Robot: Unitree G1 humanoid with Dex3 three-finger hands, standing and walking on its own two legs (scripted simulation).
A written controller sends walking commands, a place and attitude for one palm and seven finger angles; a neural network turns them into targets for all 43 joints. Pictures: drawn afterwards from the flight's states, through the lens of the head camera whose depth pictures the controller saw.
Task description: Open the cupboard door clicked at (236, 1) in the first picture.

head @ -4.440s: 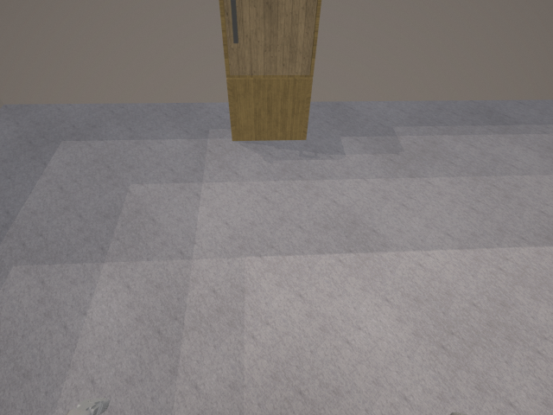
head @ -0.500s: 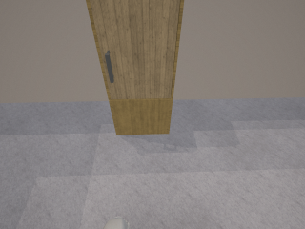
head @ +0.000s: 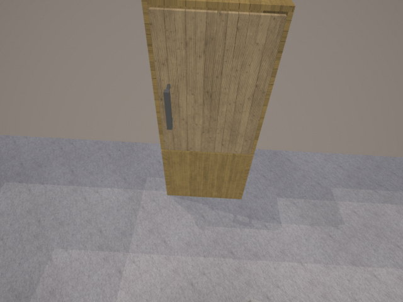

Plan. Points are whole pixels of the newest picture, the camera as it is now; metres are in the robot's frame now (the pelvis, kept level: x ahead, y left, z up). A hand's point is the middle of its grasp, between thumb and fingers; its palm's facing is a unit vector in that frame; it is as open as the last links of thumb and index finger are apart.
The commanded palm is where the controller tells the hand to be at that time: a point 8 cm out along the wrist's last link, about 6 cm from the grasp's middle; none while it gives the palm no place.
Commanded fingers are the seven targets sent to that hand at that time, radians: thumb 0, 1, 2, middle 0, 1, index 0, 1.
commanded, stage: take the last steps up to it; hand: left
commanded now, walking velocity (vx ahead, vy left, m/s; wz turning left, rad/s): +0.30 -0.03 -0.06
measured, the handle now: (169, 107) +0.78 +0.18 -0.09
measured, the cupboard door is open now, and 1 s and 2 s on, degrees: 0 0 0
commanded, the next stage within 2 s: come to a stop and stand still in 0.58 s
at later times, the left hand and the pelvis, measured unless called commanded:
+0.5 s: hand out of the picture +0.13 +0.12 -0.17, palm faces +0.06 -0.99 -0.16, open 7.3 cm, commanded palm none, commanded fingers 0.00 0.90 0.90 -0.20 -0.30 -0.20 -0.30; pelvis +0.15 -0.04 +0.00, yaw +0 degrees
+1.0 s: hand (147, 236) +0.32 +0.17 -0.18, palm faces +0.02 -0.97 -0.23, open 7.4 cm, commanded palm none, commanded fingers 0.00 0.90 0.90 -0.20 -0.30 -0.20 -0.30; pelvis +0.25 -0.02 -0.01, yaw -1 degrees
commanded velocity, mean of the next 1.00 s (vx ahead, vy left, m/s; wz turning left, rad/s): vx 0.07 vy -0.02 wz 0.01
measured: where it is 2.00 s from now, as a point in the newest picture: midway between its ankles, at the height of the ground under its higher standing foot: outside the picture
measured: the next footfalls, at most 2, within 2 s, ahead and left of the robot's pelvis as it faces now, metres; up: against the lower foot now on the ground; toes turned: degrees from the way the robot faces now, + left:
right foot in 0.18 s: +0.15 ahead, -0.15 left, +0.00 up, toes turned -9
left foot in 0.62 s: +0.31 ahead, +0.09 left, +0.00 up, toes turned +7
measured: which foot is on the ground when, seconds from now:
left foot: down 0.00-0.18, up 0.20-0.60, down 0.62-1.00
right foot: up 0.00-0.16, down 0.18-0.62, up 0.64-1.00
